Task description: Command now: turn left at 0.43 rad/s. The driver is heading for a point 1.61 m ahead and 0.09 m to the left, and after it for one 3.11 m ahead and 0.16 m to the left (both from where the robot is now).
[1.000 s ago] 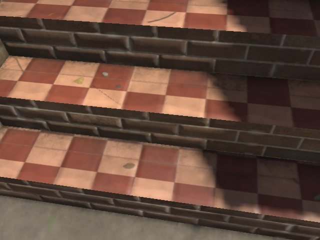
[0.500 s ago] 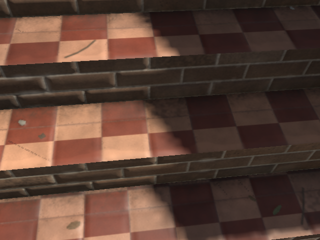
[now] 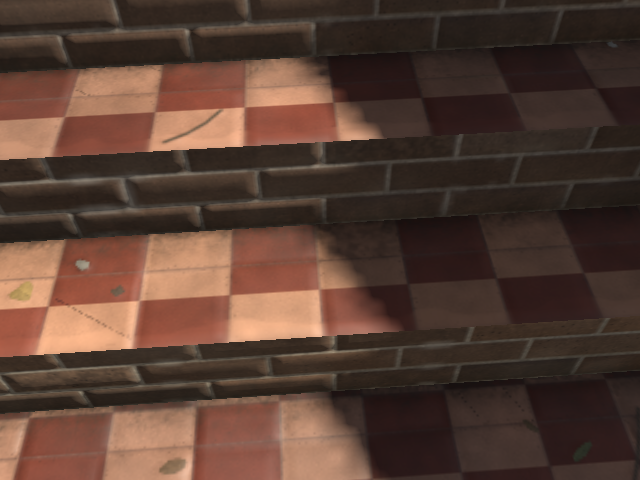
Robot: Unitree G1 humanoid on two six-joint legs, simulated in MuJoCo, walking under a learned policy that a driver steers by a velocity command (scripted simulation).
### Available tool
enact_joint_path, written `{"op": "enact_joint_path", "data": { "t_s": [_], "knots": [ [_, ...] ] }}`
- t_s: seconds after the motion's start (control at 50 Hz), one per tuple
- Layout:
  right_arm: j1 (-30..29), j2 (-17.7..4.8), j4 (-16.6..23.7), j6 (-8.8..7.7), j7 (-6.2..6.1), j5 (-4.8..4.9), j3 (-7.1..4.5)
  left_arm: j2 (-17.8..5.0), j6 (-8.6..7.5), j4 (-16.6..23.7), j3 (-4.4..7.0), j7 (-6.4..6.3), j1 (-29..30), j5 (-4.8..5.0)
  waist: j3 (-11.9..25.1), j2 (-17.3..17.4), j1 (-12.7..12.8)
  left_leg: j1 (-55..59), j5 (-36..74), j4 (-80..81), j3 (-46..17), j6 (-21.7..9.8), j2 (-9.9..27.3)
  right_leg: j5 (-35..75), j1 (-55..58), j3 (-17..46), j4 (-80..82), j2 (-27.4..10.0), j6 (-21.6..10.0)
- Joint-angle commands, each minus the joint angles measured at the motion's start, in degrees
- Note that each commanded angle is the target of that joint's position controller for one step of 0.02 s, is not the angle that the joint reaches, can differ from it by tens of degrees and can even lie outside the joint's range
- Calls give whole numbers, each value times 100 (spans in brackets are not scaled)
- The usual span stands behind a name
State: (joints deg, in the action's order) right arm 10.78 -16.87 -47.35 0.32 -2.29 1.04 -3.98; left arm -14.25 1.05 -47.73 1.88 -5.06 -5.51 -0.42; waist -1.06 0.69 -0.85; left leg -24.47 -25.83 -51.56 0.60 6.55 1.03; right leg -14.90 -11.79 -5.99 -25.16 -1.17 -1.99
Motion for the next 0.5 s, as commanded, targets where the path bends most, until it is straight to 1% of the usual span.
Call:
{"op": "enact_joint_path", "data": {
  "t_s": [0.02, 0.06, 0.08, 0.1, 0.12, 0.14, 0.16, 0.18, 0.2, 0.22, 0.24, 0.26, 0.28, 0.3, 0.34, 0.36, 0.4, 0.42, 0.46, 0.48, 0.5],
  "knots": [
    [-420, -163, 575, -36, 121, 13, 46, -1177, 24, 295, 329, -44, -56, -3, 623, -766, 271, -210, 187, 738, 227, -89, 27, 3749, 1050, 951, 379, -1667, -1184],
    [-382, -299, 629, -7, 198, -3, 12, -1240, 20, 327, 366, -23, 13, 35, 623, -915, 214, 46, 398, 1197, 300, -282, 15, 3569, 982, 882, 301, -1731, -1110],
    [-340, -351, 639, 0, 237, -10, -10, -1252, 14, 343, 379, -17, 75, 62, 612, -950, 148, 245, 625, 1575, 357, -417, -7, 3422, 907, 798, 187, -1713, -1016],
    [-227, -391, 612, 0, 271, -22, -37, -1238, 8, 356, 384, -13, 151, 100, 615, -930, 26, 597, 1099, 2156, 459, -591, -77, 3184, 747, 630, -35, -1627, -846],
    [-124, -516, 584, 4, 274, -44, -93, -1141, -15, 294, 371, 12, -10, 127, 642, -784, -35, 1119, 1622, 2680, 418, -792, -183, 2644, 444, 408, -395, -1435, -555],
    [85, -798, 564, 23, 213, -60, -211, -943, -65, 231, 323, 79, -253, 53, 800, -157, -70, 2087, 2646, 2996, -159, -1063, 112, 1480, -379, 7, -1232, -1123, -93],
    [304, -1524, 671, 45, 92, -179, -381, -478, -111, 562, 167, 160, -9, -251, 830, 1556, -28, 3122, 5504, 2872, -2365, -1993, 1754, -1817, -2348, -376, -2949, -316, 570],
    [520, -1410, 746, -68, 145, -397, -332, -699, -172, 691, 209, 166, 528, -173, 1209, 1001, -419, 2782, 5695, 3103, -3000, -2915, 2295, -2599, -2622, 677, -4051, 107, 681],
    [161, -1309, 804, -160, 176, -382, -321, -955, -161, 652, 292, 189, 498, -29, 987, 424, -255, 2557, 5183, 3189, -2477, -2778, 2001, -2192, -2704, 982, -4439, -42, 659],
    [-305, -1193, 881, -193, 130, -255, -318, -1005, -141, 565, 321, 166, 337, 20, 785, 296, -14, 2295, 4633, 3178, -2025, -2406, 1626, -1613, -2747, 1060, -4364, -133, 647],
    [-588, -1030, 960, -163, 85, -125, -278, -1021, -121, 477, 339, 115, 268, -27, 671, 149, 62, 2108, 4186, 3167, -1862, -2136, 1411, -1249, -2759, 1083, -4224, -152, 685],
    [-757, -982, 1006, -123, 50, -79, -245, -1032, -109, 467, 345, 85, 217, -90, 640, 194, 138, 1767, 4082, 3175, -1717, -2031, 1275, -947, -2529, 1037, -4203, -86, 728],
    [-764, -969, 1023, -83, 33, -93, -226, -962, -125, 453, 333, 82, 133, -97, 692, 297, 176, 1539, 3961, 3189, -1631, -1983, 1153, -745, -2301, 972, -4185, 28, 754],
    [-719, -963, 1039, -55, 23, -114, -219, -882, -144, 453, 314, 83, 48, -81, 732, 421, 181, 1490, 3805, 3186, -1569, -1945, 1046, -590, -2222, 939, -3973, 99, 765],
    [-602, -932, 1061, -13, -1, -129, -210, -782, -164, 485, 275, 67, 79, -34, 730, 605, 97, 1500, 3392, 3197, -1654, -1904, 950, -439, -2157, 908, -3360, 203, 784],
    [-624, -870, 1073, 2, -20, -143, -178, -746, -161, 457, 251, 69, 30, -22, 799, 644, 86, 1569, 3149, 3199, -1619, -1881, 980, -352, -2088, 888, -3091, 175, 790],
    [-736, -703, 1081, -2, -45, -177, -99, -670, -151, 398, 202, 97, -23, -6, 837, 767, 41, 1344, 2488, 3252, -1471, -1823, 899, -225, -1601, 841, -2466, 56, 786],
    [-744, -619, 1044, -10, -36, -218, -50, -628, -150, 391, 176, 121, 1, -11, 816, 819, 3, 1160, 2171, 3305, -1436, -1827, 881, -237, -1276, 811, -2175, -10, 766],
    [-660, -459, 904, -38, 20, -297, 49, -625, -176, 381, 151, 186, 14, 4, 714, 917, -73, 919, 1537, 3399, -1457, -1872, 877, -390, -727, 743, -1630, -85, 698],
    [-618, -353, 816, -56, 52, -316, 110, -613, -208, 353, 136, 231, -26, 13, 638, 912, -81, 874, 1187, 3435, -1493, -1867, 885, -387, -487, 723, -1256, -98, 640],
    [-654, -316, 752, -69, 77, -306, 149, -580, -247, 310, 121, 276, -108, 25, 506, 852, -7, 798, 831, 3418, -1477, -1797, 841, -119, -209, 672, -664, -67, 554]
  ]
}}
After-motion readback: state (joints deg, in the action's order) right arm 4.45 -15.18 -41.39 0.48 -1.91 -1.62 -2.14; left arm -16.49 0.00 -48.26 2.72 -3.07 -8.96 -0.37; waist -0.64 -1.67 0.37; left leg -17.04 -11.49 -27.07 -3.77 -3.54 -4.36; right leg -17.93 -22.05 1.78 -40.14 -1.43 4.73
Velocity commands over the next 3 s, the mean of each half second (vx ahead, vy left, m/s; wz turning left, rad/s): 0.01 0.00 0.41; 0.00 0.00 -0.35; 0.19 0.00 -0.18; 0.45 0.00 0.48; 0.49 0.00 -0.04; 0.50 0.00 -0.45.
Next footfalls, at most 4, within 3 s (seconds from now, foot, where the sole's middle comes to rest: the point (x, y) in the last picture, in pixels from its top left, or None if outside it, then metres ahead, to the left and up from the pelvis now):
0.14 left None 0.02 0.13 -0.78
0.54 right None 0.05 -0.09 -0.78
1.10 right None -0.01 -0.13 -0.78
1.64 left None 0.10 0.09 -0.78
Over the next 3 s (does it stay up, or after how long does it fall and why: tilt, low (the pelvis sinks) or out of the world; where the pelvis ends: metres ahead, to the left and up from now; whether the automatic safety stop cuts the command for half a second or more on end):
stays up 0.68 0.00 0.38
